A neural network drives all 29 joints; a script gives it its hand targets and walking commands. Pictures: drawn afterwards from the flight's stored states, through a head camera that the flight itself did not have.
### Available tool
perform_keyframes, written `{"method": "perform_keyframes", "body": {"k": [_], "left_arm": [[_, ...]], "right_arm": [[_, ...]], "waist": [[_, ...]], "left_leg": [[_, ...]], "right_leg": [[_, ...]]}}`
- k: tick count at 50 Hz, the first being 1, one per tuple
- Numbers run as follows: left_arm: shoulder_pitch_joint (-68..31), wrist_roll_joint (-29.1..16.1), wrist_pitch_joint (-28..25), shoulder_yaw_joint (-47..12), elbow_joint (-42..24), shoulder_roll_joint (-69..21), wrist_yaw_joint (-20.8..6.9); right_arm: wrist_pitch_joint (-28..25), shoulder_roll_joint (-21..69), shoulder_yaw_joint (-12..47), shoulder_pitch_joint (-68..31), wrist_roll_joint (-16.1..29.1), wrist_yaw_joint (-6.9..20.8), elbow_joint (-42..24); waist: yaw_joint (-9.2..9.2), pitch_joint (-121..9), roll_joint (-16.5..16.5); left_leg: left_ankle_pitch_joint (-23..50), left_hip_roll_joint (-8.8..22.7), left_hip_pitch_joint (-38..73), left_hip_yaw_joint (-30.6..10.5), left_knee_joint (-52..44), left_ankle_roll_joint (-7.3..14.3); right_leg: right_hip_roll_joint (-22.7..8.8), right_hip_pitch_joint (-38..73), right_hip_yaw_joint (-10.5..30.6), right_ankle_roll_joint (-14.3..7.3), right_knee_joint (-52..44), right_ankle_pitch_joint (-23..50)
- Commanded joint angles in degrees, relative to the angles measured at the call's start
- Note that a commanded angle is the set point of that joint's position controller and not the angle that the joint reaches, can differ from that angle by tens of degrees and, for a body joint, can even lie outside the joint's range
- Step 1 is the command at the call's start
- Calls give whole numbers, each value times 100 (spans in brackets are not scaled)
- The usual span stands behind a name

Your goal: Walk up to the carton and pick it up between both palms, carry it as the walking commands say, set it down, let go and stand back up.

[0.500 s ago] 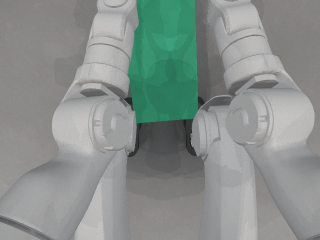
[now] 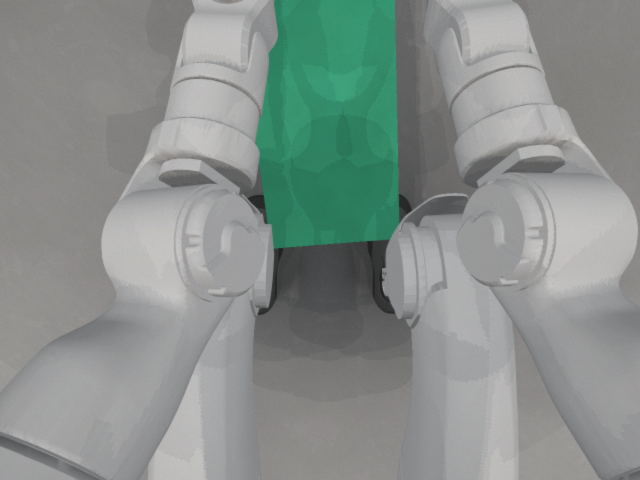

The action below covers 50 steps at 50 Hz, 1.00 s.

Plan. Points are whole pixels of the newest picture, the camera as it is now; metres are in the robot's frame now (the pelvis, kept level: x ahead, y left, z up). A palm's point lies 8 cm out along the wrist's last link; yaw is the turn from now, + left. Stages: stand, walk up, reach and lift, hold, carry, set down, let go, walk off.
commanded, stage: set down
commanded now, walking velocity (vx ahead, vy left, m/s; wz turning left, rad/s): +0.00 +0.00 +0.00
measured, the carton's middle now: (324, 117) +0.39 +0.01 -0.31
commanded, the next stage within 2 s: none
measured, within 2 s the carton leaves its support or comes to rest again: neither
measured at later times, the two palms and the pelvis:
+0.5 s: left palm out of the picture +0.54 +0.07 -0.19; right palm out of the picture +0.53 -0.10 -0.21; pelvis +0.00 +0.00 -0.01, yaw +0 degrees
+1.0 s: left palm out of the picture +0.54 +0.14 -0.21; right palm out of the picture +0.54 -0.13 -0.23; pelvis +0.00 +0.00 -0.02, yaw +0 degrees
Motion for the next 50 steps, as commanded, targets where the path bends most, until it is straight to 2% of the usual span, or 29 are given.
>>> {"method": "perform_keyframes", "body": {"k": [1,3,4,5,6,10,14,16,19,21,22,24,27,28,29,30,32,33,35,36,37,38,40,41,42,43,44,48,50], "left_arm": [[-949,651,129,-102,709,5,-84],[-1135,520,72,-15,432,-39,-93],[-1121,502,51,-109,397,9,-78],[-1076,532,71,0,430,77,-81],[-907,525,82,-94,714,-63,-108],[-982,513,46,-27,642,36,-110],[-1040,474,4,-83,529,123,-74],[-884,521,11,-74,789,166,-75],[-999,412,-19,-173,664,247,-70],[-788,555,-20,-43,840,507,-3],[-916,509,-51,-13,648,603,14],[-992,363,-73,-191,752,596,9],[-800,317,-111,-134,879,1053,78],[-820,285,-154,-102,825,1195,137],[-840,165,-158,-142,797,1343,163],[-896,112,-191,-207,829,1353,157],[-860,-119,-201,-407,962,1193,118],[-1001,-265,-227,-428,908,1294,117],[-998,-414,-245,-569,885,1249,113],[-1052,-447,-259,-670,908,1166,83],[-921,-622,-262,-703,1045,1149,65],[-1019,-714,-277,-761,998,1179,66],[-942,-860,-286,-818,1044,1306,87],[-851,-899,-289,-811,1100,1356,82],[-737,-820,-282,-740,1255,1493,111],[-972,-1025,-329,-767,838,1621,131],[-888,-1069,-307,-914,1018,1498,103],[-1154,-1590,-399,-1343,755,1576,133],[-1355,-1838,-441,-1702,593,1611,136]], "right_arm": [[51,300,15,-1453,-24,175,80],[15,550,135,-1619,11,199,-114],[3,406,65,-1591,21,183,-75],[3,401,161,-1607,56,189,-97],[-27,412,197,-1598,53,190,-137],[-51,460,195,-1446,21,182,-24],[-149,203,294,-1675,130,123,-421],[-190,256,395,-1688,188,137,-462],[-191,191,445,-1537,215,108,-297],[-211,-134,383,-1477,222,71,-343],[-237,-217,362,-1573,223,49,-458],[-240,-217,419,-1514,279,27,-244],[-281,-633,378,-1370,376,-38,-310],[-323,-764,492,-1406,453,-86,-415],[-328,-1028,435,-1319,451,-130,-294],[-377,-896,553,-1374,532,-138,-435],[-389,-925,750,-1465,647,-130,-331],[-406,-918,876,-1595,741,-147,-454],[-426,-991,878,-1423,831,-157,-255],[-416,-772,1005,-1424,929,-127,-211],[-409,-734,1073,-1430,1004,-110,-128],[-420,-785,1086,-1502,1053,-105,-154],[-487,-1079,1078,-1592,1138,-164,-408],[-467,-1074,1137,-1535,1185,-145,-194],[-481,-1230,1191,-1522,1245,-162,-218],[-500,-1311,1116,-1481,1192,-199,-243],[-492,-1409,1103,-1449,1223,-191,-116],[-573,-1458,1482,-1689,1633,-206,-243],[-572,-1438,1532,-1695,1840,-191,32]], "waist": [[485,-4566,-148],[545,-4635,-444],[482,-4660,-231],[599,-4712,-330],[537,-4717,-317],[513,-4766,-526],[587,-4947,-369],[657,-5011,-574],[560,-5025,-410],[690,-4908,-369],[699,-4993,-527],[576,-5089,-450],[662,-5079,-486],[774,-5145,-397],[660,-5156,-409],[679,-5288,-533],[656,-5219,-424],[660,-5363,-571],[563,-5383,-559],[641,-5447,-456],[598,-5504,-603],[637,-5542,-377],[565,-5674,-382],[627,-5705,-539],[757,-5685,-468],[565,-5822,-599],[503,-5774,-384],[503,-6221,-260],[361,-6146,-89]], "left_leg": [[304,-715,1561,-61,-582,143],[445,-710,1516,-71,-555,196],[413,-694,1535,-49,-552,157],[466,-678,1446,-50,-500,149],[484,-707,1518,-67,-496,161],[574,-683,1452,-97,-440,196],[684,-646,1510,-100,-409,172],[748,-673,1499,-123,-410,202],[691,-622,1544,-145,-380,163],[668,-611,1473,-105,-378,148],[760,-607,1461,-142,-366,157],[718,-593,1452,-178,-359,139],[717,-577,1536,-160,-412,107],[712,-563,1521,-92,-353,98],[741,-541,1511,-151,-338,63],[785,-576,1546,-171,-372,89],[799,-553,1415,-153,-315,58],[838,-530,1445,-170,-281,70],[809,-514,1429,-166,-274,42],[871,-486,1423,-178,-264,37],[879,-469,1434,-204,-268,54],[902,-479,1488,-143,-237,31],[1017,-457,1566,-164,-193,13],[985,-429,1494,-178,-204,6],[925,-387,1459,-148,-156,0],[1014,-411,1496,-178,-142,-18],[1021,-379,1469,-153,-121,-46],[1326,-318,1775,-188,-27,-73],[1366,-262,1866,-240,-88,-86]], "right_leg": [[438,1986,-28,225,-914,-190],[450,2052,-30,251,-906,-68],[448,1973,-29,238,-891,-44],[412,2027,-16,291,-857,29],[409,2014,-15,266,-866,46],[397,2031,-10,286,-853,119],[379,2056,6,271,-786,219],[349,2138,-39,333,-763,311],[323,2073,5,304,-762,250],[332,2090,25,296,-764,221],[332,2094,26,321,-748,284],[315,2181,11,306,-719,293],[249,2086,-68,326,-662,265],[245,2111,-8,323,-679,226],[197,2138,-27,319,-651,273],[198,2249,-88,341,-645,351],[161,2237,3,301,-654,383],[149,2265,-24,319,-651,400],[115,2361,-49,307,-633,446],[132,2367,-17,309,-614,546],[105,2321,-70,323,-596,523],[86,2370,15,283,-619,545],[98,2352,-18,287,-541,651],[67,2374,-49,328,-477,637],[22,2382,20,326,-521,549],[54,2394,-53,324,-480,637],[45,2413,15,291,-497,679],[-45,2481,-16,282,-353,971],[-52,2364,-12,253,-314,1022]]}}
